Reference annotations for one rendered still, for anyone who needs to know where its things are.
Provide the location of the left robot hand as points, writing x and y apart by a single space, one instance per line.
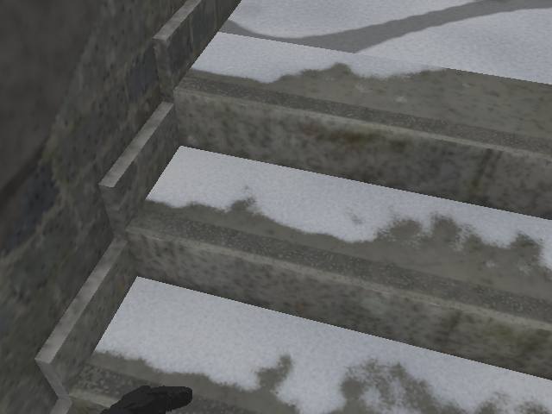
157 400

